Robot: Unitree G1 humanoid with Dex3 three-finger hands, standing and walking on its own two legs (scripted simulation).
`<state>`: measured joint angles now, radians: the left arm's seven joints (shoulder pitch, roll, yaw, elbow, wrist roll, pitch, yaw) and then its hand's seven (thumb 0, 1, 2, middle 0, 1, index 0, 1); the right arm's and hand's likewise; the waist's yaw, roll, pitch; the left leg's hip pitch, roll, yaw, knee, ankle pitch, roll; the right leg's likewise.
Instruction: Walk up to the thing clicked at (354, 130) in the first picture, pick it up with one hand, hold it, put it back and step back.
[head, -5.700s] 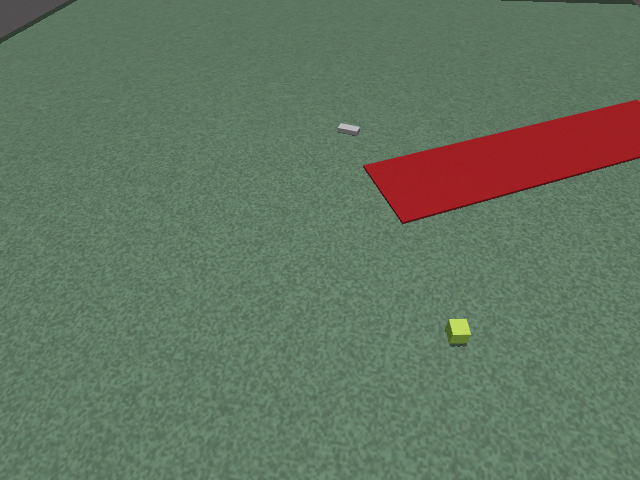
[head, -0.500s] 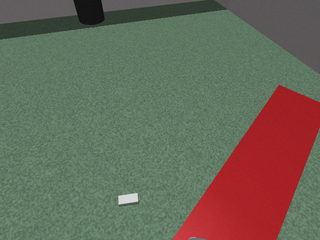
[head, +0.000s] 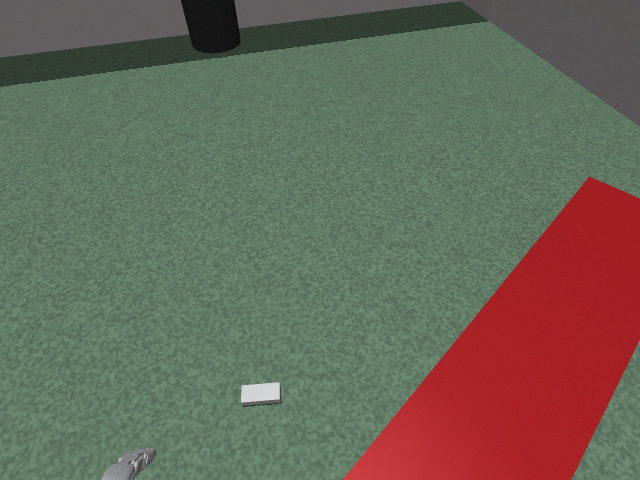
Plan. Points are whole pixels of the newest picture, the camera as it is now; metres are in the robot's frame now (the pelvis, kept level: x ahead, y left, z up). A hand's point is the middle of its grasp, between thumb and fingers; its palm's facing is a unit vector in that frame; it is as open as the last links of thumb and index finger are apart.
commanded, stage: walk up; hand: left
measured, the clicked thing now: (261, 393) +0.49 +0.22 -0.75
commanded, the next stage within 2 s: none
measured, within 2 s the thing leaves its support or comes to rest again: neither
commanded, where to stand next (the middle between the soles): +0.13 +0.00 m, yaw +4 degrees
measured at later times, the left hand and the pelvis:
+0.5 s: hand out of the picture +0.01 +0.27 -0.14, palm faces +0.06 -0.93 -0.36, open 7.4 cm; pelvis -0.02 +0.00 +0.01, yaw +3 degrees
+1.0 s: hand out of the picture +0.10 +0.28 -0.14, palm faces +0.03 -0.94 -0.34, open 7.4 cm; pelvis +0.02 +0.02 +0.01, yaw +3 degrees
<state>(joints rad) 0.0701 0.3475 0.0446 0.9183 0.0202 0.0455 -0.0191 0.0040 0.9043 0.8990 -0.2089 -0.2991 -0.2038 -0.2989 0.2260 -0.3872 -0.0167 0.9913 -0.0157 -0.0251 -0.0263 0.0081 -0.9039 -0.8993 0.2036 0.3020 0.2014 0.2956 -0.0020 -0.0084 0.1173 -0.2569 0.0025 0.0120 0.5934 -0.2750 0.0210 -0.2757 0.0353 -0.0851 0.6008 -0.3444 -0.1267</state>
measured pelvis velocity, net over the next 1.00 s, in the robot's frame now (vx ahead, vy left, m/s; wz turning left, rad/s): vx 0.02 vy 0.02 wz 0.06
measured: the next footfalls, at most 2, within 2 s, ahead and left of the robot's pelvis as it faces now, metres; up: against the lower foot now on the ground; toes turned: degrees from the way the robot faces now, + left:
right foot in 0.22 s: +0.04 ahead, -0.14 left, +0.01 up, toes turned +1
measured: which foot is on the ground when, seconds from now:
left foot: down 0.00-1.00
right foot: down 0.00-0.04, up 0.06-0.20, down 0.22-1.00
